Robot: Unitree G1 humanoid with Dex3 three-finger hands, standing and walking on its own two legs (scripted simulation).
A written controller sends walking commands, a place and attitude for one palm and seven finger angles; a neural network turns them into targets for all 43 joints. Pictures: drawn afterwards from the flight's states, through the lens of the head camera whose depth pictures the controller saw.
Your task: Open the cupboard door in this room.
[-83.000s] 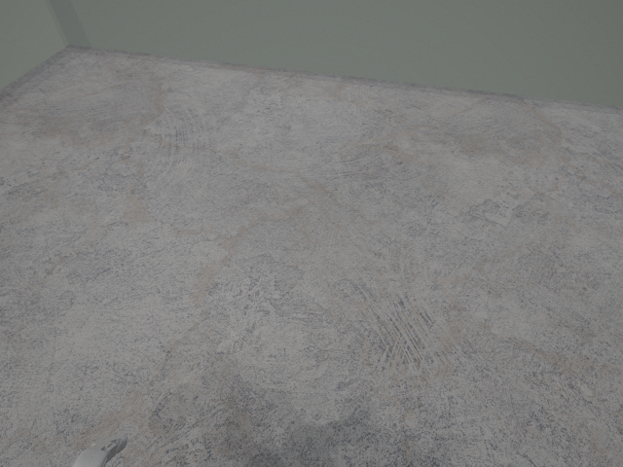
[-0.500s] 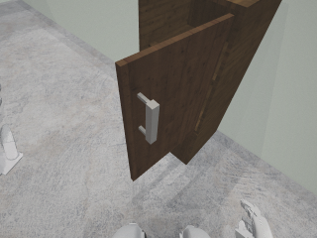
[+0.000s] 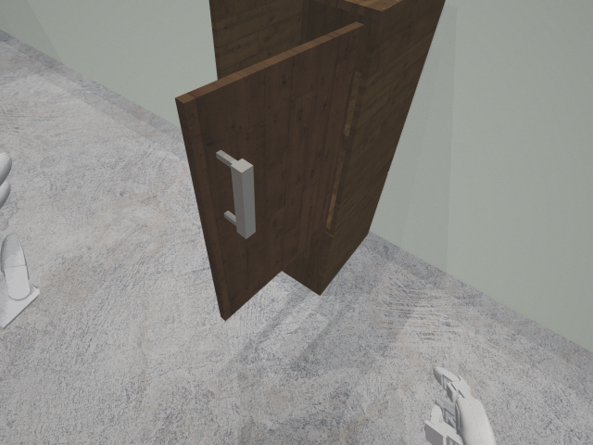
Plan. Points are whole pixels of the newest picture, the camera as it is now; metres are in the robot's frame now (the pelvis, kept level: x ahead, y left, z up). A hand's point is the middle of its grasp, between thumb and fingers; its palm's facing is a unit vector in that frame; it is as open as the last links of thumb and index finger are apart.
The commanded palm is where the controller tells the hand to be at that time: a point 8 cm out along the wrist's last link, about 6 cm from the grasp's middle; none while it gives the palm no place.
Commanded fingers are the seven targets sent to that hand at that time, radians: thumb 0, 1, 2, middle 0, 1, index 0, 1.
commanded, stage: stop stepping back and stand still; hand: left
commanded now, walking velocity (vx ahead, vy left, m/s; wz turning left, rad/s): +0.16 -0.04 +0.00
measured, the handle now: (235, 195) +0.47 +0.13 +0.06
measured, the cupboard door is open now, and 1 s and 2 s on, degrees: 85 85 85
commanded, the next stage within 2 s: let the arm hang, fingers relaxed in 0.72 s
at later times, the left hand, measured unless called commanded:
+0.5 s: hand out of the picture +0.11 +0.27 +0.17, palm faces +0.52 -0.75 -0.41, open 7.4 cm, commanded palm +0.04 +0.31 +0.19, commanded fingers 0.00 0.90 0.90 -0.20 -0.30 -0.20 -0.30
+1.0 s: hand out of the picture +0.06 +0.26 -0.09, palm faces +0.16 -0.92 -0.37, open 7.4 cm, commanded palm none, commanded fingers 0.00 0.90 0.90 -0.20 -0.30 -0.20 -0.30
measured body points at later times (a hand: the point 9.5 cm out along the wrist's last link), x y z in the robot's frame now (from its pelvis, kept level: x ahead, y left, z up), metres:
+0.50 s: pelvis -0.08 +0.00 +0.01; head -0.09 +0.00 +0.46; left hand +0.08 +0.31 +0.19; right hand +0.08 -0.26 -0.08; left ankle -0.12 +0.11 -0.73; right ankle -0.02 -0.10 -0.73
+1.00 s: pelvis -0.09 +0.02 -0.01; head -0.08 +0.00 +0.44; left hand +0.05 +0.31 -0.06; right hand +0.06 -0.22 -0.14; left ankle -0.09 +0.13 -0.73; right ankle -0.06 -0.09 -0.71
